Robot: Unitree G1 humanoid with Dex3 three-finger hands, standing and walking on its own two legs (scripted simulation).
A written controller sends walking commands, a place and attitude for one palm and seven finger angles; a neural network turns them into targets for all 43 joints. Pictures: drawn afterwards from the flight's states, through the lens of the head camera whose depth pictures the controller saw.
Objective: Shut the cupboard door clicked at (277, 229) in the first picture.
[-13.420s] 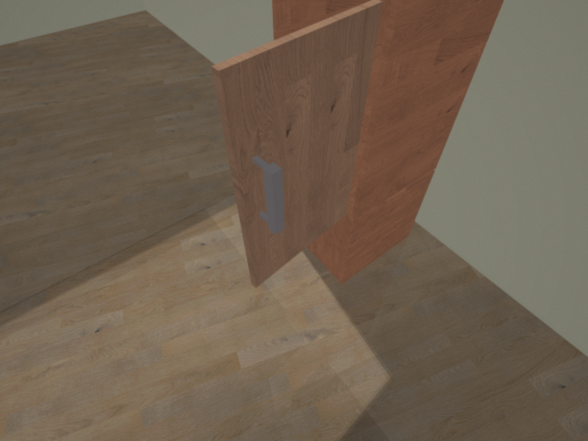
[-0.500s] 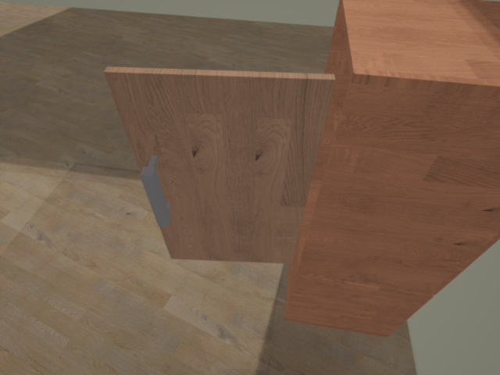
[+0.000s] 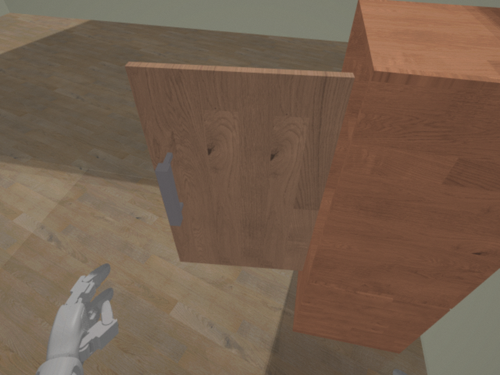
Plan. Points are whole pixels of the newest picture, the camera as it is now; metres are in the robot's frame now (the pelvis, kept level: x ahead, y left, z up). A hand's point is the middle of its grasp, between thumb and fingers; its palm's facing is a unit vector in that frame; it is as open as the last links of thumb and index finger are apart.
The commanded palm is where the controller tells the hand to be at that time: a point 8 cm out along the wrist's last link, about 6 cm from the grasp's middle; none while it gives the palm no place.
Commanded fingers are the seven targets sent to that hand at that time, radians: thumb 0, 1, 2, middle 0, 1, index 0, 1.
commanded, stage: raise the hand and make a fist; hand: left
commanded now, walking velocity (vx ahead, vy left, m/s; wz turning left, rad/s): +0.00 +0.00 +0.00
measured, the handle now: (172, 190) +0.47 +0.19 +0.01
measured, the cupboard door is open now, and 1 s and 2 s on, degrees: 97 97 97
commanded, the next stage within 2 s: bring the fist close to the handle in 1.74 s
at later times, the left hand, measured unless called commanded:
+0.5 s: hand (143, 347) +0.18 +0.18 -0.03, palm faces -0.13 -0.99 -0.02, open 4.9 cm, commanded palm +0.14 +0.24 -0.02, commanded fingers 0.00 0.90 0.90 -0.82 -0.98 -0.82 -0.98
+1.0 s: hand (124, 327) +0.20 +0.20 +0.00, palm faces -0.01 -1.00 -0.04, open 3.2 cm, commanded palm +0.17 +0.25 +0.00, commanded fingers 0.00 0.90 0.90 -1.28 -1.48 -1.28 -1.48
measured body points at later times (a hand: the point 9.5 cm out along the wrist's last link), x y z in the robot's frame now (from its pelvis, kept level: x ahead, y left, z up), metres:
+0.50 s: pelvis -0.04 -0.02 -0.08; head +0.04 -0.01 +0.36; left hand +0.18 +0.23 -0.03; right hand +0.18 -0.24 -0.15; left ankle -0.03 +0.09 -0.72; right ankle +0.04 -0.13 -0.72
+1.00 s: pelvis -0.02 +0.00 -0.06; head +0.04 +0.02 +0.39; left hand +0.19 +0.26 +0.01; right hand +0.17 -0.23 -0.12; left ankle -0.03 +0.09 -0.72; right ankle +0.04 -0.13 -0.72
